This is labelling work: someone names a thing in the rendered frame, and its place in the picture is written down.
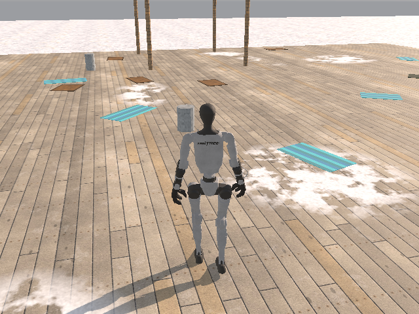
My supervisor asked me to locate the robot left forearm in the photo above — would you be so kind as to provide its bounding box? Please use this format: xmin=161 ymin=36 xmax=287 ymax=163
xmin=173 ymin=160 xmax=185 ymax=190

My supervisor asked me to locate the robot right foot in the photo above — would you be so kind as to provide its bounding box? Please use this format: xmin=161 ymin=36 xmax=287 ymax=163
xmin=215 ymin=257 xmax=226 ymax=274

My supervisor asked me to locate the robot left upper arm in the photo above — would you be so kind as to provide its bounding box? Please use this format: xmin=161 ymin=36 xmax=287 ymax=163
xmin=178 ymin=132 xmax=194 ymax=169

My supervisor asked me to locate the robot right upper arm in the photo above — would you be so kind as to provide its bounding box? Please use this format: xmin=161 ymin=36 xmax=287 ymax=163
xmin=222 ymin=131 xmax=239 ymax=167

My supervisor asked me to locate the right robot hand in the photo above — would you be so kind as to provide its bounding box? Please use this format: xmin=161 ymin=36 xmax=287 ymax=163
xmin=232 ymin=183 xmax=246 ymax=198

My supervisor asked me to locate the left robot hand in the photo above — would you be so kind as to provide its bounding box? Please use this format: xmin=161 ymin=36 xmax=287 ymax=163
xmin=172 ymin=188 xmax=187 ymax=205

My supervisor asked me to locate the robot foot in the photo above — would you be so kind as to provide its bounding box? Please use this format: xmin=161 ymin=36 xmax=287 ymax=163
xmin=215 ymin=257 xmax=226 ymax=274
xmin=194 ymin=248 xmax=204 ymax=264

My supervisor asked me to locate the robot left foot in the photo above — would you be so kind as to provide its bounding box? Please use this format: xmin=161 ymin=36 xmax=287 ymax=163
xmin=194 ymin=248 xmax=204 ymax=264

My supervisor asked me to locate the robot right forearm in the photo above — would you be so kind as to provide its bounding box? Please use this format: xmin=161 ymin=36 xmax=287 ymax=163
xmin=232 ymin=158 xmax=245 ymax=185

